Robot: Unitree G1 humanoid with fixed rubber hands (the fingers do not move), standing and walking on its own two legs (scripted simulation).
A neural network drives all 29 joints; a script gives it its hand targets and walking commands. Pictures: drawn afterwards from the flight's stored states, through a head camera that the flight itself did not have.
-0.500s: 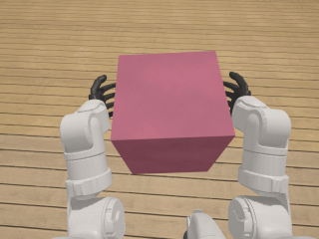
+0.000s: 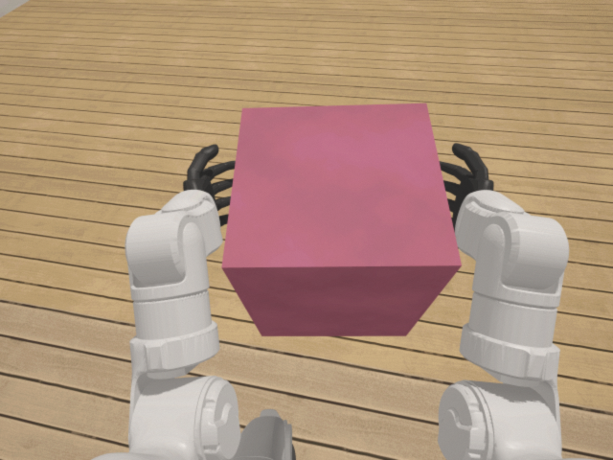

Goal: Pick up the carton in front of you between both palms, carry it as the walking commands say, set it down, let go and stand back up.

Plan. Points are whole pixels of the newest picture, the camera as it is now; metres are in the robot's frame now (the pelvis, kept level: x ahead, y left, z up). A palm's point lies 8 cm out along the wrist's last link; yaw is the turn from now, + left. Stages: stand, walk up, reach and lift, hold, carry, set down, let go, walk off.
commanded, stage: carry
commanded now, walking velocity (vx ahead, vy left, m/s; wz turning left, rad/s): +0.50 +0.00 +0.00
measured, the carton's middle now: (333, 235) +0.38 +0.02 +0.09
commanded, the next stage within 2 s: none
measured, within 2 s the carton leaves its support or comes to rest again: neither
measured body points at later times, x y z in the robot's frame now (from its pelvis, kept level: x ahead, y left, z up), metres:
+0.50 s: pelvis +0.30 +0.02 +0.03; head +0.31 +0.03 +0.48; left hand +0.67 +0.17 +0.18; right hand +0.66 -0.14 +0.19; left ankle +0.21 +0.11 -0.71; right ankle +0.44 -0.10 -0.66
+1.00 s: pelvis +0.59 +0.01 +0.05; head +0.60 +0.01 +0.50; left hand +0.95 +0.18 +0.21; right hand +0.97 -0.12 +0.21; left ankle +0.71 +0.11 -0.67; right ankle +0.49 -0.08 -0.68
